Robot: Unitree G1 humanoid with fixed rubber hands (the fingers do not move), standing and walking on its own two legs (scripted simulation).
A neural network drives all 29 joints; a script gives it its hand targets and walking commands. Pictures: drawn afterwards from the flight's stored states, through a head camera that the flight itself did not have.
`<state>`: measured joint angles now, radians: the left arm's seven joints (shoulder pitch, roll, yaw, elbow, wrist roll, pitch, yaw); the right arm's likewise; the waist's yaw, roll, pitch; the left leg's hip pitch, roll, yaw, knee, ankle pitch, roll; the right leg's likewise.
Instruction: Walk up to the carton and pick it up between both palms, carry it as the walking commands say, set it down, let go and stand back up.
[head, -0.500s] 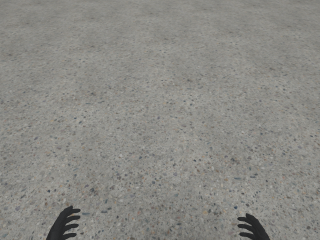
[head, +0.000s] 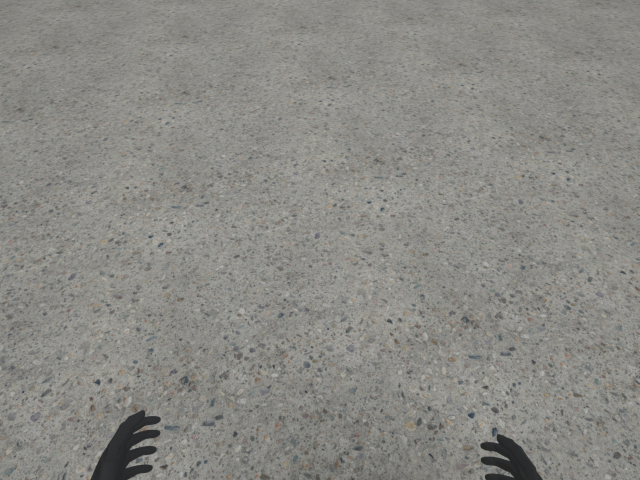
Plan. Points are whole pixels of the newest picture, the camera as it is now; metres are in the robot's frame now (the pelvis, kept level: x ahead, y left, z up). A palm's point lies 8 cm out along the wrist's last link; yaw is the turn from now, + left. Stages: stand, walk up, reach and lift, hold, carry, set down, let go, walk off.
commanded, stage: stand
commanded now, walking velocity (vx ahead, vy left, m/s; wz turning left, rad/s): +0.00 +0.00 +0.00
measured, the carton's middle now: out of the picture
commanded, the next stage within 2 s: walk up in 1.16 s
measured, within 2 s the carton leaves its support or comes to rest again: neither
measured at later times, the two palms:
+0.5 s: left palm out of the picture +0.15 +0.27 -0.07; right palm out of the picture +0.12 -0.26 -0.10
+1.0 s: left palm out of the picture +0.13 +0.27 -0.07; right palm out of the picture +0.10 -0.26 -0.10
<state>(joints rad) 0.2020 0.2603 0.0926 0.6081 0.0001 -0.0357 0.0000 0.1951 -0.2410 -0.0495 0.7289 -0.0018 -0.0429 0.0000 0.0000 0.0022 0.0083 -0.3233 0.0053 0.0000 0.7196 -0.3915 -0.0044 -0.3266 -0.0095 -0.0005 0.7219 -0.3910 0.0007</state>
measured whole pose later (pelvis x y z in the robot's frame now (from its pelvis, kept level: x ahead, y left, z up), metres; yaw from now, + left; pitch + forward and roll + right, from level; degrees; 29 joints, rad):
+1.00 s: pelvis -0.01 +0.00 +0.00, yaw +0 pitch -1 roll +0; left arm 0.20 0.27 0.09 0.65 0.00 -0.04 0.00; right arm 0.20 -0.25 -0.05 0.81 0.00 -0.05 0.00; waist 0.00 0.00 0.01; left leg -0.32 0.01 0.00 0.72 -0.37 0.00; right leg -0.33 -0.01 0.00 0.72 -0.37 0.00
